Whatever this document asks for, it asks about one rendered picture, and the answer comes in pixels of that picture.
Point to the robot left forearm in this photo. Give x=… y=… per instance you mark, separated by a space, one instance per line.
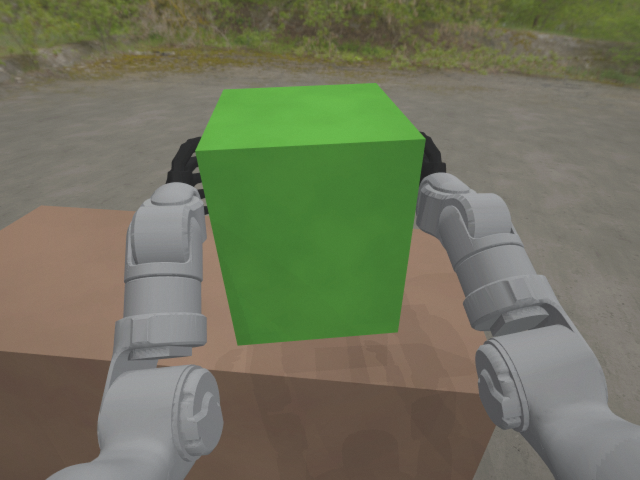
x=163 y=273

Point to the robot right forearm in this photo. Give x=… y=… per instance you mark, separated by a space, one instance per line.
x=503 y=292

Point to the robot right hand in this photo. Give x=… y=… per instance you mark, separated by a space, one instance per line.
x=432 y=162

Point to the carton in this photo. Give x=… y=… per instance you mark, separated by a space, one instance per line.
x=311 y=193

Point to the robot left upper arm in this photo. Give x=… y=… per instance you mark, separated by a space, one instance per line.
x=154 y=424

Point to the robot right upper arm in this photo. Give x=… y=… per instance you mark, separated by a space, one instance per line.
x=545 y=384

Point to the robot left hand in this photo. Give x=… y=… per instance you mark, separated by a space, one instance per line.
x=183 y=165

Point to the pedestal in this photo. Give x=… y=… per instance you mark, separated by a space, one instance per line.
x=392 y=406

